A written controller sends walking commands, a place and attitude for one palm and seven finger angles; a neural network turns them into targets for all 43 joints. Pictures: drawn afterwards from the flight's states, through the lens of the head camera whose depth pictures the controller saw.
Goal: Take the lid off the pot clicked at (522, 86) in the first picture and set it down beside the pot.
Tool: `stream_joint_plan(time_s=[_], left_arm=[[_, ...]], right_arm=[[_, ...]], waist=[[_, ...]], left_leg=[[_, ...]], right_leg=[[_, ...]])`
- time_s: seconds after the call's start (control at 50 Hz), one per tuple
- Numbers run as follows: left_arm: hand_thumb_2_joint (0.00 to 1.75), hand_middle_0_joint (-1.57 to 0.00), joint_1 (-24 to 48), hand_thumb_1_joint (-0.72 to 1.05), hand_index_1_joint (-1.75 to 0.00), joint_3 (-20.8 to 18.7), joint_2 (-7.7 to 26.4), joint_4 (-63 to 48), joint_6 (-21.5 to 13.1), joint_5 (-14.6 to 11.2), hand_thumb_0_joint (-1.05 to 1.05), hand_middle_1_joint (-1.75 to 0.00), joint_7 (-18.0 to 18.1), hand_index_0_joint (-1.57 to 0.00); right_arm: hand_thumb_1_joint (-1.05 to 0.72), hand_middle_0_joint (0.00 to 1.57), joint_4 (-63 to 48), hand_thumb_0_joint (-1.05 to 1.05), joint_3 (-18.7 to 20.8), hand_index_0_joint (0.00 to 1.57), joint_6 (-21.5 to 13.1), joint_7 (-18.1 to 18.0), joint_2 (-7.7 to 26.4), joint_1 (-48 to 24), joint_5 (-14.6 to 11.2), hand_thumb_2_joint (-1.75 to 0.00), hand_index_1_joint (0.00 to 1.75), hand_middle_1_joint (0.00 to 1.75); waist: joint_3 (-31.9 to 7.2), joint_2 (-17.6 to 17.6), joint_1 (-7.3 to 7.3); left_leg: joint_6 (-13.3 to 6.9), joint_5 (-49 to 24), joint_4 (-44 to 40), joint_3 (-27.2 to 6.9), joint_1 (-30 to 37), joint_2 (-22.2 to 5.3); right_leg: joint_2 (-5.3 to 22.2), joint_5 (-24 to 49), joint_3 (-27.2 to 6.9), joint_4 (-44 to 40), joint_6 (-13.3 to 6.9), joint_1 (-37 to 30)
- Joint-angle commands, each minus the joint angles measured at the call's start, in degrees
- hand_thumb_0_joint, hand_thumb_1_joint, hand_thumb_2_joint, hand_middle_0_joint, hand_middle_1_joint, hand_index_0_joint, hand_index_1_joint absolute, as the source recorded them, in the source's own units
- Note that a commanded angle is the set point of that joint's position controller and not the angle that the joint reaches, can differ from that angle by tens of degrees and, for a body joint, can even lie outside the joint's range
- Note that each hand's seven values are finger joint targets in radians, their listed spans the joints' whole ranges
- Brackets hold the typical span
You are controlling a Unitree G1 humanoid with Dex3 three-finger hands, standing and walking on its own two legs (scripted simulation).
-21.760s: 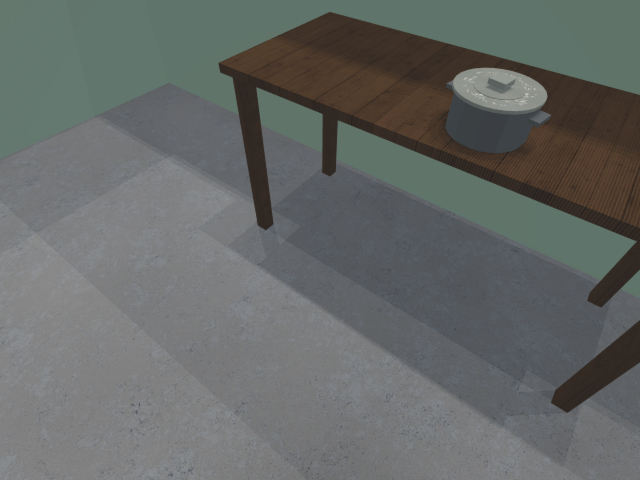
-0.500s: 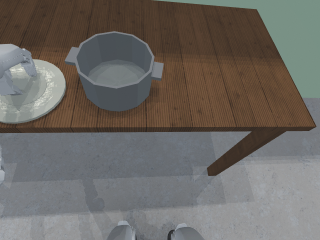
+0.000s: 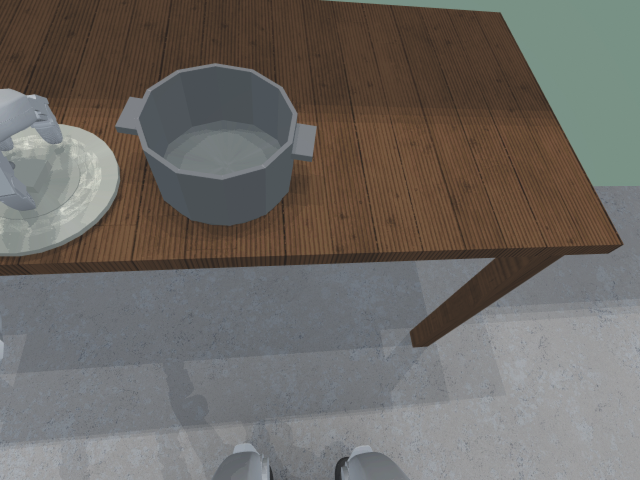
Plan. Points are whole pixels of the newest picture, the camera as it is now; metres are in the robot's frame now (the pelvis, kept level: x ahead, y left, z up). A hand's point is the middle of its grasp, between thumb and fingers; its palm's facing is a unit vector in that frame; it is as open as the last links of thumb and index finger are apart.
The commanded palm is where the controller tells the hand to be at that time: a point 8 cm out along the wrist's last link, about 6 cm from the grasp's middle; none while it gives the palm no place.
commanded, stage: raise the empty hand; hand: left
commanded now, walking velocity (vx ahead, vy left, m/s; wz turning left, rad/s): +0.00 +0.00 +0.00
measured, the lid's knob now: (25, 174) +0.50 +0.33 +0.03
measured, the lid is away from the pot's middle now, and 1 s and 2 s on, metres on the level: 0.24 0.24 0.24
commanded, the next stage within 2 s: draw the hand back to the body in 1.38 s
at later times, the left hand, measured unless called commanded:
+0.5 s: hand out of the picture +0.47 +0.33 +0.11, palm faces -0.42 -0.12 -0.90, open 11.0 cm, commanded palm +0.51 +0.32 +0.17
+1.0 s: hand out of the picture +0.48 +0.32 +0.16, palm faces -0.38 -0.11 -0.92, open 11.0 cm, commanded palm +0.51 +0.32 +0.22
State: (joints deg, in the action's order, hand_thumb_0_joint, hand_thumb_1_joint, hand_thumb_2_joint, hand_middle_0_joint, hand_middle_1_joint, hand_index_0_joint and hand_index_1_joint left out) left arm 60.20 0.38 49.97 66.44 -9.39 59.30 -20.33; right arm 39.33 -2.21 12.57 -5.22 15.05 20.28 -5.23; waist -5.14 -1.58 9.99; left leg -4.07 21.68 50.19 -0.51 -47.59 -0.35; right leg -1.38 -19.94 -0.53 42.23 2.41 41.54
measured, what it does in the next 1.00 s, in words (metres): stands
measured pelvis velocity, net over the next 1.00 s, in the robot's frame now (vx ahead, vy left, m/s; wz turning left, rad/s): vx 0.01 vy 0.00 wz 0.02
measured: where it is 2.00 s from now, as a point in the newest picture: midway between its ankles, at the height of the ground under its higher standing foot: outside the picture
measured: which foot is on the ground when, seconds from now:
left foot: down 0.00-1.00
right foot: down 0.00-1.00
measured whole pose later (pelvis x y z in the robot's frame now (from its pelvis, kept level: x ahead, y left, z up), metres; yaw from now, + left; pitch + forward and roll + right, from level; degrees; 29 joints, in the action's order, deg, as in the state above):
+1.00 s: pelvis +0.01 +0.00 +0.02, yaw +1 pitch +15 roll -4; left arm 65.4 4.6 49.3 64.0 -5.2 56.7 -25.1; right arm 39.2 -1.9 12.7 -4.9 15.6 19.0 -6.3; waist -5.3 -1.7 8.4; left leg -4.0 19.4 42.7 -0.6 -38.2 0.5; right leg -0.5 -17.7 -0.6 34.9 2.3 32.1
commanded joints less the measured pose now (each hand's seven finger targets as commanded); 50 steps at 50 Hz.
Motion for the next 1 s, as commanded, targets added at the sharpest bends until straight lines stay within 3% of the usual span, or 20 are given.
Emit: stream_joint_plan(time_s=[0.0, 0.02, 0.04, 0.08, 0.1, 0.12, 0.14, 0.2, 0.28, 0.34, 0.4, 0.48, 0.54, 0.64, 0.72, 0.8, 0.84, 0.92, 0.96, 0.98], left_arm=[[0.58, -0.32, 24.20, 0.02, -0.91, -4.42, 17.37, -12.03, -0.26, -0.73, 0.00, -0.91, 2.23, -0.32], [0.58, -0.32, 23.90, 0.02, -0.91, -3.29, 15.44, -13.05, -0.73, -1.65, 0.00, -0.91, 1.88, -0.32], [0.58, -0.32, 25.09, 0.02, -0.91, -4.45, 17.32, -13.49, -0.51, -1.11, 0.00, -0.91, 2.09, -0.32], [0.58, -0.32, 24.79, 0.02, -0.91, -3.01, 15.66, -11.97, 0.05, -1.40, 0.00, -0.91, 1.94, -0.32], [0.58, -0.32, 25.15, 0.02, -0.91, -5.07, 18.55, -13.43, -0.03, -1.10, 0.00, -0.91, 2.27, -0.32], [0.58, -0.32, 26.60, 0.02, -0.91, -4.16, 17.01, -17.58, -0.65, -1.79, 0.00, -0.91, 2.08, -0.32], [0.58, -0.32, 26.60, 0.02, -0.91, -5.62, 19.04, -17.62, -0.53, -1.19, 0.00, -0.91, 2.31, -0.32], [0.58, -0.32, 25.27, 0.02, -0.91, -3.48, 16.35, -12.47, 0.59, -1.70, 0.00, -0.91, 1.84, -0.32], [0.58, -0.32, 27.87, 0.02, -0.91, -1.21, 14.39, -13.31, 1.40, -1.82, 0.00, -0.91, 1.44, -0.32], [0.58, -0.32, 28.92, 0.02, -0.91, -2.18, 15.61, -15.55, 1.11, -2.32, 0.00, -0.91, 0.88, -0.32], [0.58, -0.32, 26.97, 0.02, -0.91, -0.60, 13.85, -10.25, 2.11, -2.37, 0.00, -0.91, 0.34, -0.32], [0.58, -0.32, 29.33, 0.02, -0.91, -0.42, 14.87, -12.11, 2.40, -2.14, 0.00, -0.91, -0.05, -0.32], [0.58, -0.32, 31.25, 0.02, -0.91, -1.85, 16.41, -17.10, 1.81, -2.33, 0.00, -0.91, -0.45, -0.32], [0.58, -0.32, 29.76, 0.02, -0.91, 0.97, 12.78, -11.97, 3.20, -3.18, 0.00, -0.91, -1.54, -0.32], [0.58, -0.32, 31.18, 0.02, -0.91, -0.89, 15.15, -16.55, 2.78, -3.09, 0.00, -0.91, -1.59, -0.32], [0.58, -0.32, 31.71, 0.02, -0.91, 1.55, 12.96, -11.27, 4.37, -3.21, 0.00, -0.91, -2.34, -0.32], [0.58, -0.32, 34.74, 0.02, -0.91, -0.10, 15.93, -15.76, 3.88, -2.84, 0.00, -0.91, -2.19, -0.32], [0.58, -0.32, 32.31, 0.02, -0.91, -0.60, 15.76, -15.11, 3.79, -3.15, 0.00, -0.91, -2.75, -0.32], [0.58, -0.32, 32.91, 0.02, -0.91, 1.28, 13.57, -12.06, 4.86, -3.22, 0.00, -0.91, -3.27, -0.32], [0.58, -0.32, 31.80, 0.02, -0.91, -0.18, 15.85, -11.09, 5.10, -3.06, 0.00, -0.91, -3.23, -0.32]], right_arm=[[-0.90, 0.20, -2.51, 0.00, 4.47, 0.20, -0.49, -0.98, 11.73, 7.97, 0.81, -0.90, 0.30, 0.30], [-0.90, 0.20, -2.55, 0.00, 4.22, 0.20, -0.60, -1.02, 11.61, 7.70, 0.66, -0.90, 0.30, 0.30], [-0.90, 0.20, -2.13, 0.00, 4.57, 0.20, -0.20, -0.87, 11.88, 7.67, 0.95, -0.90, 0.30, 0.30], [-0.90, 0.20, -2.12, 0.00, 4.47, 0.20, -0.18, -0.69, 12.05, 7.43, 0.77, -0.90, 0.30, 0.30], [-0.90, 0.20, -2.54, 0.00, 4.49, 0.20, -0.08, -0.74, 12.05, 7.46, 0.71, -0.90, 0.30, 0.30], [-0.90, 0.20, -2.97, 0.00, 4.39, 0.20, -0.24, -0.89, 11.71, 6.86, 0.76, -0.90, 0.30, 0.30], [-0.90, 0.20, -2.73, 0.00, 4.55, 0.20, -0.14, -0.80, 11.56, 7.26, 0.94, -0.90, 0.30, 0.30], [-0.90, 0.20, -2.49, 0.00, 4.39, 0.20, -0.09, -0.65, 11.86, 6.61, 0.51, -0.90, 0.30, 0.30], [-0.90, 0.20, -2.53, 0.00, 4.30, 0.20, -0.44, -0.69, 12.00, 6.08, 0.34, -0.90, 0.30, 0.30], [-0.90, 0.20, -2.76, 0.00, 4.25, 0.20, -0.71, -0.87, 11.69, 5.77, 0.46, -0.90, 0.30, 0.30], [-0.90, 0.20, -2.79, 0.00, 3.99, 0.20, -0.80, -0.85, 11.79, 5.46, -0.07, -0.90, 0.30, 0.30], [-0.90, 0.20, -2.94, 0.00, 3.86, 0.20, -0.91, -1.06, 11.86, 5.05, -0.21, -0.90, 0.30, 0.30], [-0.90, 0.20, -3.34, 0.00, 4.11, 0.20, -0.95, -1.03, 11.52, 5.07, 0.20, -0.90, 0.30, 0.30], [-0.90, 0.20, -3.02, 0.00, 3.91, 0.20, -0.65, -0.74, 11.80, 4.35, -0.38, -0.90, 0.30, 0.30], [-0.90, 0.20, -3.68, 0.00, 3.94, 0.20, -0.85, -0.78, 11.51, 4.36, -0.28, -0.90, 0.30, 0.30], [-0.90, 0.20, -2.85, 0.00, 4.04, 0.20, -0.74, -0.67, 11.83, 4.50, -0.58, -0.90, 0.30, 0.30], [-0.90, 0.20, -3.17, 0.00, 3.97, 0.20, -0.83, -0.72, 11.77, 4.39, -0.31, -0.90, 0.30, 0.30], [-0.90, 0.20, -3.85, 0.00, 3.75, 0.20, -0.85, -0.76, 11.31, 4.05, -0.48, -0.90, 0.30, 0.30], [-0.90, 0.20, -3.14, 0.00, 4.01, 0.20, -0.66, -0.44, 11.61, 3.96, -0.45, -0.90, 0.30, 0.30], [-0.90, 0.20, -3.43, 0.00, 3.89, 0.20, -0.68, -0.36, 11.67, 4.09, -0.55, -0.90, 0.30, 0.30]], waist=[[-27.33, -10.93, -0.83], [-27.21, -11.56, -0.95], [-27.70, -12.30, -0.87], [-24.62, -9.63, -0.29], [-26.55, -10.68, -1.10], [-29.17, -13.23, -1.52], [-30.78, -14.63, -1.81], [-24.51, -10.80, -0.68], [-23.52, -10.30, -0.40], [-26.77, -11.70, -1.13], [-20.96, -7.85, -0.52], [-22.27, -8.40, -0.80], [-27.89, -13.02, -1.87], [-21.43, -8.33, -1.13], [-25.71, -10.37, -2.24], [-20.59, -6.45, -0.88], [-24.72, -10.59, -1.86], [-25.10, -10.29, -2.34], [-21.49, -8.40, -1.45], [-21.46, -6.30, -1.82]], left_leg=[[1.18, -31.85, -3.99, -3.23, 33.98, 0.13], [1.48, -34.45, -3.91, -3.22, 34.81, 0.00], [1.61, -33.16, -4.11, -3.28, 35.45, -0.30], [1.06, -29.34, -4.62, -3.17, 32.77, -0.05], [1.04, -29.55, -4.78, -3.22, 33.33, 0.11], [1.30, -33.67, -4.57, -3.04, 36.14, 0.12], [1.99, -36.24, -4.43, -3.70, 38.20, -0.14], [1.35, -29.92, -5.52, -3.53, 34.50, -0.06], [0.95, -25.86, -6.70, -3.57, 34.46, 0.02], [1.13, -29.10, -6.72, -3.49, 36.70, 0.12], [0.63, -23.13, -7.73, -3.22, 32.40, 0.46], [0.51, -22.90, -8.32, -2.79, 32.51, 0.57], [1.50, -31.11, -8.02, -3.54, 38.87, 0.14], [0.92, -26.97, -9.36, -2.87, 34.55, 0.46], [1.08, -31.06, -9.54, -3.12, 38.00, 0.53], [0.44, -23.72, -10.83, -2.60, 34.41, 0.64], [0.89, -27.95, -10.87, -2.96, 37.39, 0.56], [1.12, -33.86, -10.57, -2.73, 38.55, 0.75], [0.77, -29.57, -11.10, -2.43, 36.91, 0.56], [0.44, -27.29, -11.37, -2.26, 35.08, 0.99]], right_leg=[[-4.38, 11.38, 4.23, -4.40, -4.15, 1.90], [-4.49, 11.62, 4.71, -4.10, -4.18, 2.27], [-4.42, 11.02, 4.29, -4.39, -4.03, 2.73], [-4.37, 10.26, 4.38, -4.89, -4.08, 2.68], [-4.26, 10.65, 4.00, -4.92, -4.20, 1.18], [-4.32, 11.95, 4.31, -4.64, -4.32, 0.81], [-4.45, 12.37, 4.17, -4.60, -4.28, 0.83], [-4.32, 9.97, 4.41, -5.77, -4.16, 1.75], [-4.15, 8.39, 4.38, -6.64, -4.20, 1.52], [-4.17, 10.20, 4.19, -6.61, -4.20, -0.75], [-4.02, 8.27, 4.47, -7.38, -4.22, -0.44], [-3.85, 9.30, 4.20, -7.65, -4.23, -2.33], [-4.00, 11.19, 4.20, -7.56, -4.29, -2.94], [-4.01, 10.47, 4.34, -8.84, -4.15, -2.98], [-3.86, 12.33, 4.43, -9.01, -4.45, -5.59], [-3.79, 10.34, 4.28, -10.36, -4.06, -5.13], [-3.72, 11.86, 3.99, -9.99, -4.34, -6.68], [-3.82, 14.80, 4.39, -10.12, -4.33, -7.93], [-3.75, 12.98, 4.27, -11.01, -4.01, -6.62], [-3.78, 13.06, 4.05, -11.06, -4.01, -8.51]])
